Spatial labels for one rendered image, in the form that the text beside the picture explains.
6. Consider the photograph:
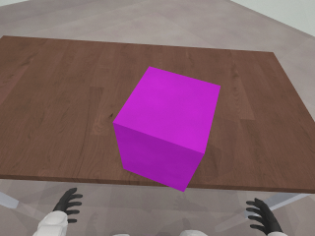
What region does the robot right hand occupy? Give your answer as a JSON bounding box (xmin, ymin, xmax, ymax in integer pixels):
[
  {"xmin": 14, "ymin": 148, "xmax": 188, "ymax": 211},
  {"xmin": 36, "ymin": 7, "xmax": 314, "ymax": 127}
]
[{"xmin": 246, "ymin": 198, "xmax": 283, "ymax": 236}]

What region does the robot left hand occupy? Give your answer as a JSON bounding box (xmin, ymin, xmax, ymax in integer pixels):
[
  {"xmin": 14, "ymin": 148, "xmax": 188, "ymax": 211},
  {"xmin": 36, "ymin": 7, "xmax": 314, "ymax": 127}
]
[{"xmin": 52, "ymin": 188, "xmax": 83, "ymax": 223}]

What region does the carton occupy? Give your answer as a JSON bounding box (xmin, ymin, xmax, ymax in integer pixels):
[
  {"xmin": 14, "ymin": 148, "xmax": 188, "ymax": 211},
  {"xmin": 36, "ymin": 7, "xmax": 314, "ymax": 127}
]
[{"xmin": 112, "ymin": 66, "xmax": 221, "ymax": 192}]

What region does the table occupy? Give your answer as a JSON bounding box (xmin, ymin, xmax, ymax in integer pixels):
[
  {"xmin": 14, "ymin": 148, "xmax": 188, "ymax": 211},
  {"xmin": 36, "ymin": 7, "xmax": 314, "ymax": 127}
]
[{"xmin": 0, "ymin": 35, "xmax": 315, "ymax": 219}]

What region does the robot left forearm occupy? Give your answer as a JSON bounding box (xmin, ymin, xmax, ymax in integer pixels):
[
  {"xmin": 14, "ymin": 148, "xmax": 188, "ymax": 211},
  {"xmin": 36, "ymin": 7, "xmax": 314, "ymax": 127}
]
[{"xmin": 32, "ymin": 210, "xmax": 68, "ymax": 236}]

